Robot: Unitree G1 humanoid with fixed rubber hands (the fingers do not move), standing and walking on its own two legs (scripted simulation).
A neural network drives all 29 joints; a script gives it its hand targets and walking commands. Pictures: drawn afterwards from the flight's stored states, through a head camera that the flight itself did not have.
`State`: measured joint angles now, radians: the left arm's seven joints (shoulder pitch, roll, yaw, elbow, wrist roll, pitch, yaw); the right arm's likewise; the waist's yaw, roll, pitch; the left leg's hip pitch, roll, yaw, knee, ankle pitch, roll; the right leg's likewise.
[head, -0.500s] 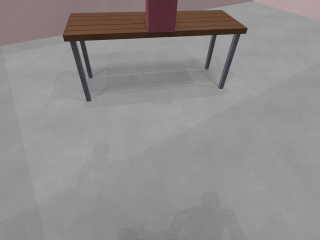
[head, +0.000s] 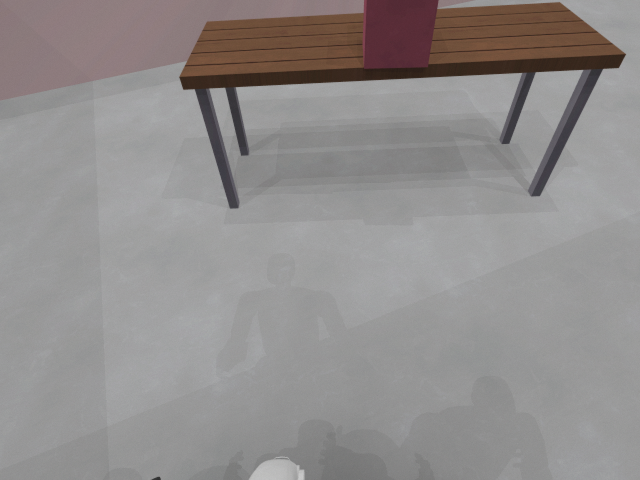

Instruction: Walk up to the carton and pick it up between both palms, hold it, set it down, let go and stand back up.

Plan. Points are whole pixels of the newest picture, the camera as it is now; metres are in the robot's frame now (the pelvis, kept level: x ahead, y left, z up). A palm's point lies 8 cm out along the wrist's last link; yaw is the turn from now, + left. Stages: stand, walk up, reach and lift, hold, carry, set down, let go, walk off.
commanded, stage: walk up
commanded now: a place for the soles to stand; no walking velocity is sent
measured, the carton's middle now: (397, 16) +1.46 -0.19 +0.01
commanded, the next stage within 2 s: none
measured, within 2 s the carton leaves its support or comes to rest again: neither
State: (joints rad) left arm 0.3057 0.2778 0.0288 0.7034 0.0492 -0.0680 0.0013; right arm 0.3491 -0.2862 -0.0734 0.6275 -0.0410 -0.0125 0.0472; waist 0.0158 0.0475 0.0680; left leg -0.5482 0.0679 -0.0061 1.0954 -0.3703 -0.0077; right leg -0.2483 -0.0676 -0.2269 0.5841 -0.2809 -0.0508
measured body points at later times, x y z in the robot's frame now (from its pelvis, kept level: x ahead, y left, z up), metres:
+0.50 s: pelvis +0.24 +0.02 +0.00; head +0.25 +0.04 +0.44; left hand +0.34 +0.27 -0.13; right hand +0.31 -0.26 -0.09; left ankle +0.23 +0.14 -0.73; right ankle +0.35 -0.14 -0.68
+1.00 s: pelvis +0.47 -0.04 -0.01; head +0.48 -0.03 +0.44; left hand +0.45 +0.25 -0.13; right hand +0.65 -0.27 -0.09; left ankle +0.56 +0.08 -0.73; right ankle +0.44 -0.15 -0.73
